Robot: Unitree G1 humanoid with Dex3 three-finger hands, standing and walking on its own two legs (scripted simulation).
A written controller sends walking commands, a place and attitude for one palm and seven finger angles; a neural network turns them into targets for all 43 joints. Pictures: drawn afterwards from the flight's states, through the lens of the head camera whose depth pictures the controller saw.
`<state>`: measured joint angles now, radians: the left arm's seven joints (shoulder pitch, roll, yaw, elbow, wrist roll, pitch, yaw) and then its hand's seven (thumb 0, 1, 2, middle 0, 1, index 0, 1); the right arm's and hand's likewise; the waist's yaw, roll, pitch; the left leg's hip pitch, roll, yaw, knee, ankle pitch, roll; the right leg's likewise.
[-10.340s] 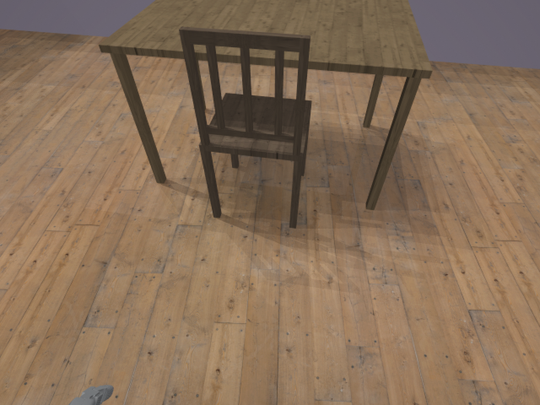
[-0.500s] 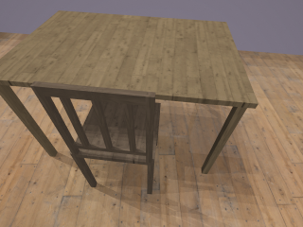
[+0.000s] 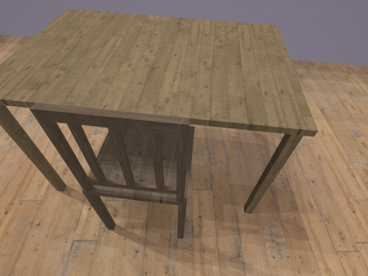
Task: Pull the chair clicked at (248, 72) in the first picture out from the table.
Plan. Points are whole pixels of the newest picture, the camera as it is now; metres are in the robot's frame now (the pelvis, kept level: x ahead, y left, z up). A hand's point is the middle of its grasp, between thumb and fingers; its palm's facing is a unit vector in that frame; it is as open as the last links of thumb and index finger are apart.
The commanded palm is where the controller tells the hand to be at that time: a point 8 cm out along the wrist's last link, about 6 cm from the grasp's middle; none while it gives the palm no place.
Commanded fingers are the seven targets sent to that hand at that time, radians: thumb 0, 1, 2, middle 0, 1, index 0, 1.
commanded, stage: come to a stop and stand still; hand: left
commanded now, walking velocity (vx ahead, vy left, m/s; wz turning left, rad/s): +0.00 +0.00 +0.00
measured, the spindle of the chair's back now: (123, 159) +0.44 +0.22 -0.09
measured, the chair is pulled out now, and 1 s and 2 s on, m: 0.00 0.00 0.00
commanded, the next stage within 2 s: look again from close up in 0.38 s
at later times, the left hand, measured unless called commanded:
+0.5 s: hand out of the picture -0.01 +0.18 -0.18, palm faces +0.03 -0.98 -0.20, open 7.4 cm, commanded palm none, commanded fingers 0.00 0.90 0.90 -0.20 -0.30 -0.20 -0.30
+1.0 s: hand out of the picture +0.01 +0.23 -0.18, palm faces -0.03 -0.97 -0.23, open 7.4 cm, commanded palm none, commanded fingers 0.00 0.90 0.90 -0.20 -0.30 -0.20 -0.30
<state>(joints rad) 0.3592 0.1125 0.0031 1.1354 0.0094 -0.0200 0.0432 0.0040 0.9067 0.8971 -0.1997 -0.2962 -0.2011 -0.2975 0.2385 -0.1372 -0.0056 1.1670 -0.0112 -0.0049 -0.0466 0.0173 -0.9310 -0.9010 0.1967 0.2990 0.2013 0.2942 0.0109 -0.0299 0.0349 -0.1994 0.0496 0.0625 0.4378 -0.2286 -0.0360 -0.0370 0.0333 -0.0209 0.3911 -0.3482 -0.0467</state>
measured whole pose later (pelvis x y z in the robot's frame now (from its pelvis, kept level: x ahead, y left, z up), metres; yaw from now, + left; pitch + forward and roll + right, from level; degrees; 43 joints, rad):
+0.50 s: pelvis +0.01 +0.02 +0.00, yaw +0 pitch +0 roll +1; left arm 0.31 0.15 0.00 1.13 0.02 -0.03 0.05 0.00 0.91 0.90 -0.20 -0.30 -0.20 -0.30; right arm 0.22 -0.16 0.00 1.16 -0.01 -0.01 -0.03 0.01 -0.93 -0.90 0.20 0.30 0.20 0.29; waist 0.01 -0.02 0.03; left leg -0.20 0.03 0.07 0.43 -0.23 -0.01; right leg -0.02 0.01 -0.01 0.36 -0.34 -0.02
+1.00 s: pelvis -0.01 +0.05 -0.01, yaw -1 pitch +0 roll +1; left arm 0.28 0.18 -0.02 1.04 0.01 0.00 0.04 0.00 0.91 0.90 -0.20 -0.30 -0.20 -0.30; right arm 0.26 -0.17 0.01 1.06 -0.01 -0.01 -0.01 0.01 -0.92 -0.90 0.20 0.30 0.20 0.29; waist -0.01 0.00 0.03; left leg -0.26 -0.01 0.10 0.51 -0.25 0.03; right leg -0.13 -0.03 0.02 0.51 -0.38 0.02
